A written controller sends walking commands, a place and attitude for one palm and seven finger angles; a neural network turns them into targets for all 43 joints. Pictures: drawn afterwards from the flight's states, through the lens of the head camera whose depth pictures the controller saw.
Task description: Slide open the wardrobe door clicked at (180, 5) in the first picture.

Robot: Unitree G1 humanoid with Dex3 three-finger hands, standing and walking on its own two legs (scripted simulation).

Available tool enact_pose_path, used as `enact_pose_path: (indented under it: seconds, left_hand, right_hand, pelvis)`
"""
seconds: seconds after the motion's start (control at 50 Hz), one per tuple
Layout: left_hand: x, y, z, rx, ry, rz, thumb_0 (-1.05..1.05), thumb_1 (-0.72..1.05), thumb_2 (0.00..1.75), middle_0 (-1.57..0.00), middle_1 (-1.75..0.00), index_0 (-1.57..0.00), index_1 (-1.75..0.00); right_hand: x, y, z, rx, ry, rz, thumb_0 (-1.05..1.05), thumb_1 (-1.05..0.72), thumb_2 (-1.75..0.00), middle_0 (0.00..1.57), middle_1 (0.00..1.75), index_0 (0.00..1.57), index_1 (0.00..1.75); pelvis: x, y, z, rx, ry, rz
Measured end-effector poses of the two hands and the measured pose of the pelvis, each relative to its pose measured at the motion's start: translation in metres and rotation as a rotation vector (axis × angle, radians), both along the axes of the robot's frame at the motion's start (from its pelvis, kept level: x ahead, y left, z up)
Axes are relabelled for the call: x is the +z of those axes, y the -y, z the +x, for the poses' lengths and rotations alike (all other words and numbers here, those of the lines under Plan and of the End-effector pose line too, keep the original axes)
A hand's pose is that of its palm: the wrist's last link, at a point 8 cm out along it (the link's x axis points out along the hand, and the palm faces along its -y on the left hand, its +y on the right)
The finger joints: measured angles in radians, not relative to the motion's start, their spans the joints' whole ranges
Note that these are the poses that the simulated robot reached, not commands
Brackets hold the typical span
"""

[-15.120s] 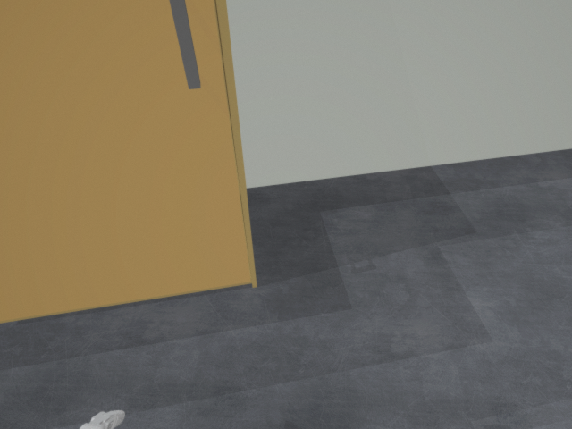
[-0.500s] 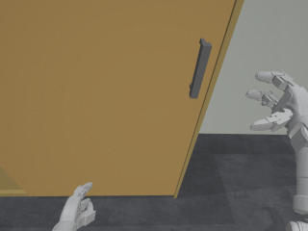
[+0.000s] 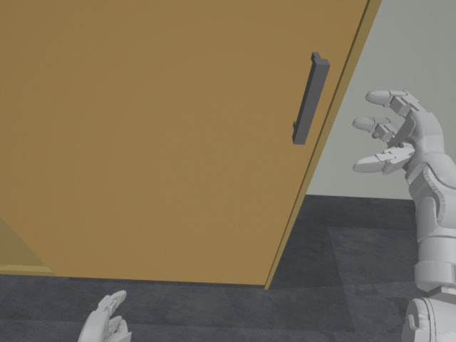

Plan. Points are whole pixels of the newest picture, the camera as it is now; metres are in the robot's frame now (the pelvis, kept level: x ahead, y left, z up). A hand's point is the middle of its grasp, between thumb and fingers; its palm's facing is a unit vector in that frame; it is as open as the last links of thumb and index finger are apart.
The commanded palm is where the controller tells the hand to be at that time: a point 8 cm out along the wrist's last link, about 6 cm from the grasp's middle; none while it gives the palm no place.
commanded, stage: move the hooked fingers beside the handle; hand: right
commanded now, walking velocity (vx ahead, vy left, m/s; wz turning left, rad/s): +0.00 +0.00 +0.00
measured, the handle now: (306, 100) +0.50 -0.11 +0.21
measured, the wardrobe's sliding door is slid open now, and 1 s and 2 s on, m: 0.00 0.00 0.00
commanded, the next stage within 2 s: none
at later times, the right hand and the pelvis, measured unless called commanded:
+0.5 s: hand (349, 119) +0.44 -0.17 +0.21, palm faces -0.01 +1.00 +0.03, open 13.9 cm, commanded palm +0.40 -0.23 +0.21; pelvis +0.01 +0.00 +0.00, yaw +2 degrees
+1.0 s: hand (338, 127) +0.43 -0.15 +0.20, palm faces +0.01 +1.00 +0.03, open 13.9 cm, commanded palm +0.41 -0.22 +0.21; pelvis +0.00 +0.01 +0.00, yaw +0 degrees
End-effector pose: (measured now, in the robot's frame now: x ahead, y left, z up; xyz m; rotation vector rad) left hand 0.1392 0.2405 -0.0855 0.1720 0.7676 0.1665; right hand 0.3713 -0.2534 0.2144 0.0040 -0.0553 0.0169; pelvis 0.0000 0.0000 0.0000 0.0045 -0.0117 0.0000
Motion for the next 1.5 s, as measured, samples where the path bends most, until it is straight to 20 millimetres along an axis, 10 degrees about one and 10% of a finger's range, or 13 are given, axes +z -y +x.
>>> enact_pose_path:
  seconds: [0.42,0.66,0.86,1.26,1.5]
  left_hand:
    - [-0.012,-0.004,-0.024,0.055,-0.093,-0.006,0.01,0.91,0.9,-0.2,-0.3,-0.2,-0.3]
    - [-0.007,-0.011,-0.013,0.045,-0.084,0.0,0.01,0.91,0.9,-0.2,-0.3,-0.2,-0.3]
    - [-0.001,-0.008,0.015,-0.008,-0.013,0.009,0.01,0.91,0.9,-0.2,-0.3,-0.2,-0.3]
    - [-0.021,-0.026,-0.045,0.079,-0.16,0.0,0.01,0.91,0.89,-0.2,-0.3,-0.2,-0.3]
    - [-0.004,-0.021,-0.012,0.057,-0.048,0.007,0.01,0.91,0.9,-0.2,-0.3,-0.2,-0.3]
  right_hand:
    - [0.006,-0.034,0.049,0.014,0.006,0.02,-0.01,0.5,-0.3,0.3,1.2,0.3,1.2]
    - [-0.018,-0.001,0.018,-0.082,-0.031,-0.01,-0.01,0.49,-0.3,0.3,1.2,0.3,1.2]
    - [0.002,-0.034,0.026,0.024,-0.078,0.012,-0.01,0.5,-0.3,0.3,1.2,0.3,1.2]
    - [-0.015,-0.02,0.034,-0.025,-0.112,-0.017,-0.01,0.49,-0.3,0.3,1.2,0.3,1.2]
    - [0.002,-0.026,0.031,-0.027,-0.006,0.01,-0.01,0.5,-0.3,0.3,1.2,0.31,1.2]
  pelvis:
    - [0.0,0.004,0.011,0.019,-0.032,-0.004]
    - [0.001,-0.004,0.013,0.018,-0.008,-0.006]
    - [-0.001,-0.005,0.002,-0.021,-0.017,-0.001]
    - [0.0,-0.01,0.006,0.005,-0.024,-0.005]
    - [-0.001,-0.009,0.007,0.013,-0.016,-0.005]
